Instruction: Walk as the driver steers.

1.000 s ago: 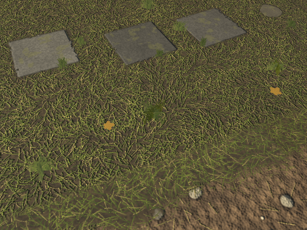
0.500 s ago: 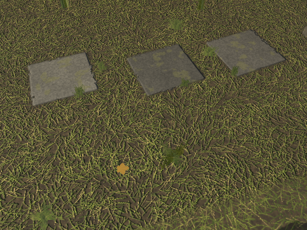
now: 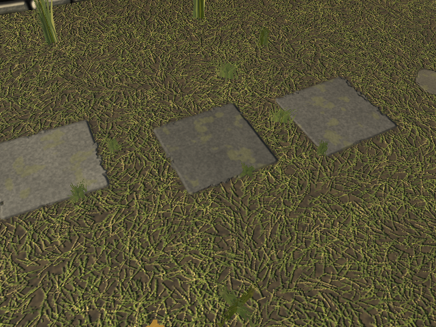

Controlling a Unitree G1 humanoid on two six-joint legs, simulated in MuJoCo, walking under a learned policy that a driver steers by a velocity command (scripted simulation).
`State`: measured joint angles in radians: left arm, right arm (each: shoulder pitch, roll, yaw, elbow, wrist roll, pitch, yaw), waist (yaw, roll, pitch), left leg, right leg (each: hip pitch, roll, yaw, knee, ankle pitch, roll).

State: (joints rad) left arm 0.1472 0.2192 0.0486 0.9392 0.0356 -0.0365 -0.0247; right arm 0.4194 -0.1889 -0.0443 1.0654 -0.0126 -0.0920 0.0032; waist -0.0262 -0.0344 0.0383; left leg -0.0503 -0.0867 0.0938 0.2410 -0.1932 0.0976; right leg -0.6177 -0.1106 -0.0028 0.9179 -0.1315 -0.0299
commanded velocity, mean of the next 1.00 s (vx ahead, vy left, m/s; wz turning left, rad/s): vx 0.50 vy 0.00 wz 0.47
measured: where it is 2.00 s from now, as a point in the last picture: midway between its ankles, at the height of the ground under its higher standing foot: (130, 233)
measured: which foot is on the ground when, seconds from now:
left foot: down 0.00-0.24, up 0.26-0.76, down 0.78-1.00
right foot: up 0.00-0.20, down 0.22-0.76, up 0.78-1.00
